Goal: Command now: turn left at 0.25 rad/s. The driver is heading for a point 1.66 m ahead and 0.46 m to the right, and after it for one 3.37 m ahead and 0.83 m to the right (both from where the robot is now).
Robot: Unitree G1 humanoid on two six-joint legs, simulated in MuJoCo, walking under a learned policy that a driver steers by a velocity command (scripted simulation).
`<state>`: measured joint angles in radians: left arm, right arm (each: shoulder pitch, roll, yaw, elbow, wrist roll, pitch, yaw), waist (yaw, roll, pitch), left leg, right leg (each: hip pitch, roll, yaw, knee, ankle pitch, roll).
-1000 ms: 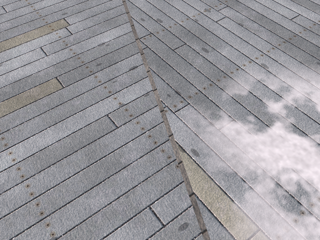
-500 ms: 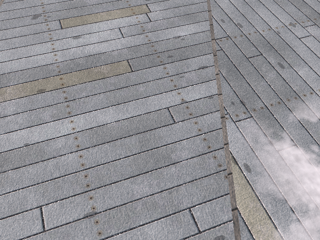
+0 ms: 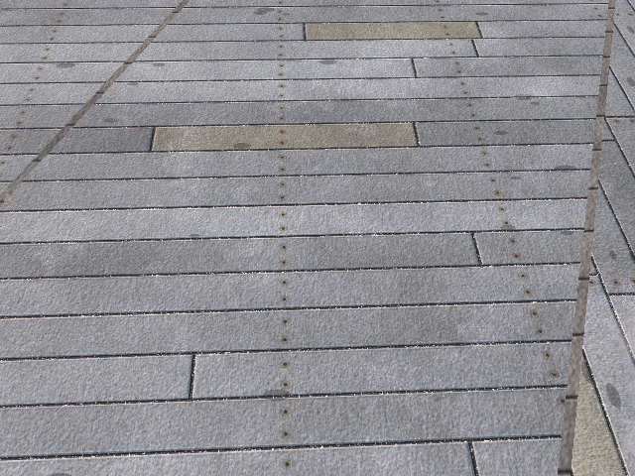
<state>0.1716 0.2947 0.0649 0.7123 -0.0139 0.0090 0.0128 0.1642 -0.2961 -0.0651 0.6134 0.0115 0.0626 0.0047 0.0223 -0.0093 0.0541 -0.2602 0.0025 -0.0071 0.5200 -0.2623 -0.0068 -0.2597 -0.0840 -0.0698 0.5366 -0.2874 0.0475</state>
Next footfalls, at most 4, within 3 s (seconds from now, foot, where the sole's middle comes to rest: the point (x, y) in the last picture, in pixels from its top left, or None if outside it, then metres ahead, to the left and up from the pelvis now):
0.32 right None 0.03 -0.13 -0.77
1.52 left None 0.41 0.12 -0.77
2.06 right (387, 361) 0.71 -0.12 -0.77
2.60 left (288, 251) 1.01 0.12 -0.77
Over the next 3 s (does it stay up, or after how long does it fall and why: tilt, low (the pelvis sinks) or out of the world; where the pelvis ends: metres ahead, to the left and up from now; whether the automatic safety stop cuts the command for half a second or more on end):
stays up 1.04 0.00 0.01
